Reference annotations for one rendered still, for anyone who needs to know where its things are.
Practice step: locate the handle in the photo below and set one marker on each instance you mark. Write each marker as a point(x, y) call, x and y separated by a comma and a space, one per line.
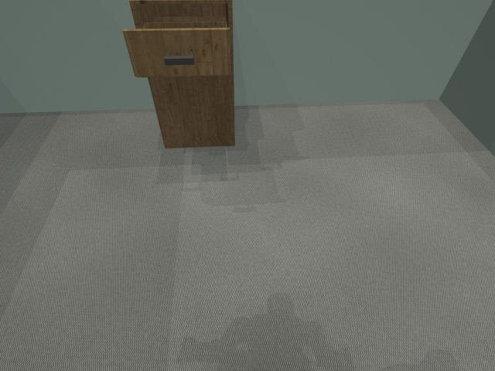
point(179, 60)

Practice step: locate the cabinet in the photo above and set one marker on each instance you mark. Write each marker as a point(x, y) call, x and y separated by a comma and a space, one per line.
point(192, 111)

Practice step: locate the drawer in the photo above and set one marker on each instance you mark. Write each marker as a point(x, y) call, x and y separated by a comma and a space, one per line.
point(208, 41)

